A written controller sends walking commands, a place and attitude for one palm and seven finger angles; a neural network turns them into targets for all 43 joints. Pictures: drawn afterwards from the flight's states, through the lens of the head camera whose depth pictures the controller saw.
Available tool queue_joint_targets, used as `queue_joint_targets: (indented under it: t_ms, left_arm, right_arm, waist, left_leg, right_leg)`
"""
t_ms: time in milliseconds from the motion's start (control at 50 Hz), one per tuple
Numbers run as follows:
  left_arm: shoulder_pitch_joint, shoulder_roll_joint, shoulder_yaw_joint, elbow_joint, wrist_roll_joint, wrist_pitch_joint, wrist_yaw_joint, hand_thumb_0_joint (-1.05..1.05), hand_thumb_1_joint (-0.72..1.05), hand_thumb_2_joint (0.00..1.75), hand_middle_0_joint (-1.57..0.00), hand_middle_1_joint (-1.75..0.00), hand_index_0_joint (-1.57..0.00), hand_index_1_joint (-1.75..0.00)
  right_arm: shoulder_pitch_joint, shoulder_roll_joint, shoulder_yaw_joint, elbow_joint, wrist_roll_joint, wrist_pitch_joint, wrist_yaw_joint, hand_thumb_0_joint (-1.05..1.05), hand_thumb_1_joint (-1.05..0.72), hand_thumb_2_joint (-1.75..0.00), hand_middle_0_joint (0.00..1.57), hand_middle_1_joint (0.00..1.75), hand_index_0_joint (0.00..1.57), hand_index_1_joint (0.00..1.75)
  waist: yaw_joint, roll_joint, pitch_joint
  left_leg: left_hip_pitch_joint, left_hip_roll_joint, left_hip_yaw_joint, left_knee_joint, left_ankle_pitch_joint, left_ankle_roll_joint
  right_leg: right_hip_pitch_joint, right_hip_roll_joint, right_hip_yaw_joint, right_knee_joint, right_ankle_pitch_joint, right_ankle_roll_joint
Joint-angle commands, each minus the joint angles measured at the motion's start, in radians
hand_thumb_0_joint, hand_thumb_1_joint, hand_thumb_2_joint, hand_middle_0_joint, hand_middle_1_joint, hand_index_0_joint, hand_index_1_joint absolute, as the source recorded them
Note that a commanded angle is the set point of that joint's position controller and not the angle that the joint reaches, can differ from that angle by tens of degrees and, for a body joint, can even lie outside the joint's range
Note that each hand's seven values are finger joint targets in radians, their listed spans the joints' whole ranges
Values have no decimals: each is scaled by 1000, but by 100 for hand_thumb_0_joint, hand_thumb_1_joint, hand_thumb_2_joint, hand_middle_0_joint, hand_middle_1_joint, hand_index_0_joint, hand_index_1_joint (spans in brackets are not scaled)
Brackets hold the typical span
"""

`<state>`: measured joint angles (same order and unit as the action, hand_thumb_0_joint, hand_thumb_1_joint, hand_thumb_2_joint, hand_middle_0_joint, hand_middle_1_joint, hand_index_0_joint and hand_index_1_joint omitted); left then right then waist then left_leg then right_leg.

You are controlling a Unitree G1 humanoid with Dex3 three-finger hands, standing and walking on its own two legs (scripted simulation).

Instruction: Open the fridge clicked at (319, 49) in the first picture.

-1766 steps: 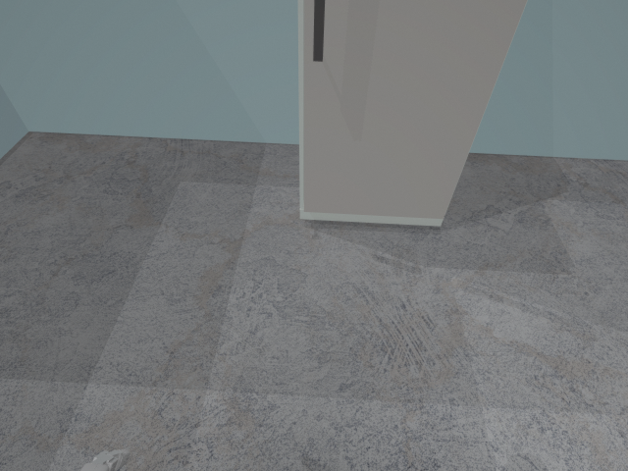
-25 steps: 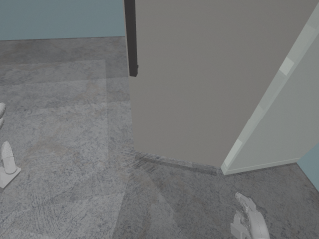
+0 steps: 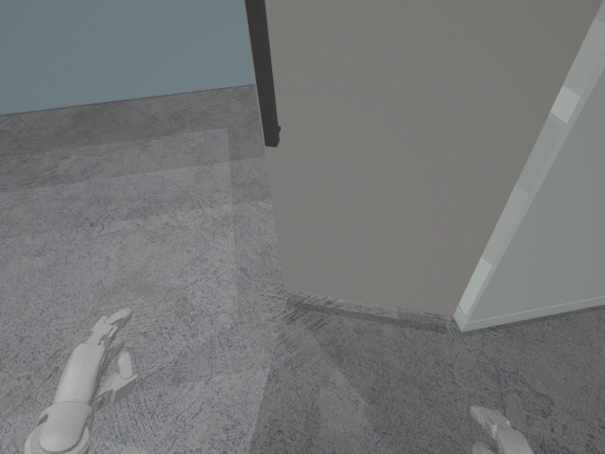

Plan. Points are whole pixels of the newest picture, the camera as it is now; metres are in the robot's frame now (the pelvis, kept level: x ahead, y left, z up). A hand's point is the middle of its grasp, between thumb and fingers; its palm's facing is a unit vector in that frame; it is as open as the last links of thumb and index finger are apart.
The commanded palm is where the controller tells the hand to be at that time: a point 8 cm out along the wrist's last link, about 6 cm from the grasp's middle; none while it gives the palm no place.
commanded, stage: let the arm hang, fingers relaxed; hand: left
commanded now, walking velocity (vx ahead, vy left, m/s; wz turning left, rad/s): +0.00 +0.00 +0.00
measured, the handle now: (262, 23) +0.78 +0.11 +0.26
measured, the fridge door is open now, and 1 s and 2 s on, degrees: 67 67 67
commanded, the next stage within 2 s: look to check the result in 0.96 s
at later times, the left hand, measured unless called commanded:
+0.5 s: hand out of the picture +0.01 +0.24 -0.16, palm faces -0.01 -0.95 -0.32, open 7.3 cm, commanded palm none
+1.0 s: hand out of the picture +0.15 +0.21 -0.14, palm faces -0.06 -0.96 -0.29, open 7.4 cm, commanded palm none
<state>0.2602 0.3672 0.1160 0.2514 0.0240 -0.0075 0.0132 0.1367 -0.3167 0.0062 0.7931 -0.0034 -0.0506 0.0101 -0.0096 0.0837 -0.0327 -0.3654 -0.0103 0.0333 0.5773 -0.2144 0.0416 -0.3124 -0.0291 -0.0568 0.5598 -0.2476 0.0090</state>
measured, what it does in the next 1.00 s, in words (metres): shifts its weight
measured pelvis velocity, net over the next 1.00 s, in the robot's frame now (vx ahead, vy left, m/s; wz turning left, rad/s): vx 0.05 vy -0.01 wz -0.01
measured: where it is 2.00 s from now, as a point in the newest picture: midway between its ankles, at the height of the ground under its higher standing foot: outside the picture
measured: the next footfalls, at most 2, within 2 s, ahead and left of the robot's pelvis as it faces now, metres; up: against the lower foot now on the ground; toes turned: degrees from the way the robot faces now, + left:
none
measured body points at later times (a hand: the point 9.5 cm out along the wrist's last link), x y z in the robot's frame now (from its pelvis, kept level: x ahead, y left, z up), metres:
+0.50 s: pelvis +0.01 -0.01 +0.01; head +0.03 +0.00 +0.46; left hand +0.02 +0.29 -0.13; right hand +0.05 -0.28 -0.13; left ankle +0.06 +0.09 -0.73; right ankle +0.03 -0.13 -0.73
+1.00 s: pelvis +0.05 -0.01 +0.02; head +0.06 -0.01 +0.47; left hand +0.16 +0.26 -0.12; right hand +0.13 -0.31 -0.11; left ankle +0.06 +0.09 -0.73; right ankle +0.03 -0.13 -0.73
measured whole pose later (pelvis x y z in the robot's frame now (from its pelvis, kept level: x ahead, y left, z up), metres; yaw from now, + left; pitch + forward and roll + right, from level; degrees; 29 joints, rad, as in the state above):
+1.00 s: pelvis +0.05 -0.01 +0.02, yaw +0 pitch +0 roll +0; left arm 0.07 0.31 -0.01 1.10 0.02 -0.02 -0.01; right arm 0.09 -0.33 0.00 1.11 -0.01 -0.01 0.00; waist -0.01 -0.01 0.03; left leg -0.16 -0.01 0.04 0.34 -0.17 0.02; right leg -0.12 -0.02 -0.05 0.34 -0.21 0.00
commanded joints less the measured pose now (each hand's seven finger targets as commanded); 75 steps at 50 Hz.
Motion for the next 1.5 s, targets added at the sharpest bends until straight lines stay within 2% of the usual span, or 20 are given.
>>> queue_joint_targets:
  t_ms: [0, 40, 60, 80, 120, 140, 180, 220, 240, 340, 380, 500, 540, 560, 620, 660, 780, 1000, 1180, 1480]
  left_arm:
    - [-13, 71, -43, 168, 8, 8, -17, 0, 90, 90, -20, -30, -20, -30]
    - [-50, 85, -52, 277, 12, 10, -12, 0, 90, 90, -20, -30, -20, -30]
    - [-74, 94, -58, 317, 10, 13, -7, 0, 90, 90, -20, -30, -20, -30]
    - [-100, 87, -64, 349, 9, 15, -5, 0, 90, 90, -20, -30, -20, -30]
    - [-100, 77, -73, 421, 7, 15, -2, 0, 90, 90, -20, -30, -20, -30]
    - [-83, 71, -75, 458, 5, 15, -3, 0, 90, 90, -20, -30, -20, -30]
    - [-37, 69, -69, 531, 1, 14, -4, 0, 90, 90, -20, -30, -20, -30]
    - [10, 58, -57, 595, 0, 9, -4, 0, 90, 90, -20, -30, -20, -30]
    - [15, 63, -58, 621, -1, 8, -6, 0, 90, 90, -20, -30, -20, -30]
    - [-18, 86, -58, 706, -3, -2, -11, 0, 90, 90, -20, -30, -20, -30]
    - [-37, 96, -59, 729, -3, -6, -12, 0, 90, 90, -20, -30, -20, -30]
    - [-87, 120, -67, 779, -4, -10, -12, 0, 90, 90, -20, -30, -20, -30]
    - [-106, 125, -70, 787, -5, -10, -12, 0, 90, 90, -20, -30, -20, -30]
    - [-100, 131, -71, 793, -4, -12, -12, 0, 90, 90, -20, -30, -20, -30]
    - [-125, 138, -76, 802, -6, -17, -12, 0, 90, 90, -20, -30, -20, -30]
    - [-130, 144, -77, 803, -7, -22, -10, 0, 90, 90, -20, -30, -20, -30]
    - [-171, 157, -78, 805, -9, -28, -8, 0, 90, 90, -20, -30, -20, -30]
    - [-200, 158, -75, 805, -11, -29, -8, 0, 90, 90, -20, -30, -20, -30]
    - [-193, 155, -74, 810, -14, -31, -3, 0, 90, 90, -20, -30, -20, -30]
    - [-185, 151, -76, 822, -14, -30, 0, 0, 90, 90, -20, -30, -20, -30]
  right_arm:
    - [-3, -142, -44, -64, -18, 14, -4, 0, -90, -90, 20, 30, 20, 30]
    - [37, -121, -46, -31, -27, 33, -2, 0, -90, -90, 20, 30, 20, 30]
    - [56, -121, -46, -17, -29, 42, -4, 0, -90, -90, 20, 30, 20, 30]
    - [75, -105, -47, 0, -30, 47, -6, 0, -90, -90, 20, 30, 20, 30]
    - [82, -87, -41, 30, -29, 50, -8, 0, -90, -90, 20, 30, 20, 30]
    - [74, -89, -39, 42, -29, 48, -10, 0, -90, -90, 20, 30, 20, 30]
    - [48, -115, -43, 59, -28, 44, -16, 0, -90, -90, 20, 30, 20, 30]
    - [41, -127, -52, 84, -28, 41, -23, 0, -90, -90, 20, 30, 20, 30]
    - [44, -128, -54, 95, -26, 40, -26, 0, -90, -90, 20, 30, 20, 30]
    - [74, -146, -67, 146, -19, 40, -32, 0, -90, -90, 20, 30, 20, 30]
    - [85, -151, -69, 162, -18, 38, -32, 0, -90, -90, 20, 30, 20, 30]
    - [74, -164, -67, 205, -19, 39, -27, 0, -90, -90, 20, 30, 20, 30]
    - [55, -176, -64, 216, -19, 38, -25, 0, -90, -90, 20, 30, 20, 30]
    - [43, -183, -63, 219, -17, 35, -24, 0, -90, -90, 20, 30, 20, 30]
    - [10, -189, -57, 229, -17, 29, -22, 0, -90, -90, 20, 30, 20, 30]
    - [-6, -193, -54, 235, -14, 24, -21, 0, -90, -90, 20, 30, 20, 30]
    - [-50, -196, -47, 250, -13, 18, -21, 0, -90, -90, 20, 30, 20, 30]
    - [-79, -207, -41, 266, -13, 17, -26, 0, -90, -90, 20, 30, 20, 30]
    - [-66, -206, -42, 271, -11, 21, -33, 0, -90, -90, 20, 30, 20, 30]
    - [-59, -195, -41, 280, -11, 28, -35, 0, -90, -90, 20, 30, 20, 30]
  waist:
    - [5, -279, 20]
    - [-13, -336, 3]
    - [-20, -319, -4]
    - [-29, -268, -23]
    - [-29, -120, -37]
    - [-20, -24, -40]
    - [10, 111, -31]
    - [34, 183, -60]
    - [36, 190, -59]
    - [24, 58, -6]
    - [16, -27, 14]
    - [3, -125, 58]
    - [3, -128, 78]
    - [10, -108, 65]
    - [10, -128, 48]
    - [14, -114, 8]
    - [11, -85, -27]
    - [9, -51, -40]
    - [6, -71, -58]
    - [2, -100, -22]
  left_leg:
    - [-57, 105, -164, -113, -57, 12]
    - [33, 47, -106, -17, -58, -1]
    - [82, 28, -73, 35, -57, -12]
    - [108, 24, -62, 51, -48, -17]
    - [124, 50, -91, -14, -7, -14]
    - [99, 74, -127, -74, -15, -7]
    - [-6, 123, -195, -184, -76, 13]
    - [-46, 139, -215, -234, -130, 23]
    - [-45, 135, -214, -241, -146, 21]
    - [-11, 127, -193, -243, -176, 11]
    - [18, 121, -183, -234, -151, 8]
    - [87, 117, -163, -254, -134, 5]
    - [94, 124, -170, -277, -127, 3]
    - [102, 124, -167, -277, -101, 5]
    - [130, 130, -160, -286, -9, 2]
    - [159, 132, -152, -275, 84, 1]
    - [215, 137, -131, -274, 238, -9]
    - [244, 137, -120, -289, 255, -20]
    - [279, 142, -106, -275, 312, -23]
    - [291, 142, -96, -284, 278, -23]
  right_leg:
    - [-4, -81, 121, -106, -170, -66]
    - [-73, -140, 187, -191, -208, -102]
    - [-103, -163, 198, -213, -207, -121]
    - [-107, -173, 204, -211, -185, -132]
    - [-92, -143, 177, -173, -168, -112]
    - [-62, -111, 150, -145, -176, -91]
    - [59, -53, 97, -93, -125, -57]
    - [157, -33, 75, -73, -64, -55]
    - [170, -32, 76, -80, -54, -57]
    - [149, -59, 102, -162, -72, -70]
    - [125, -74, 120, -199, -91, -76]
    - [63, -88, 138, -261, -155, -70]
    - [57, -85, 134, -264, -146, -63]
    - [71, -86, 131, -261, -116, -60]
    - [102, -88, 124, -256, -28, -52]
    - [137, -91, 118, -247, 52, -49]
    - [189, -106, 108, -238, 199, -43]
    - [233, -110, 112, -265, 229, -46]
    - [261, -115, 104, -265, 321, -52]
    - [245, -112, 110, -285, 331, -53]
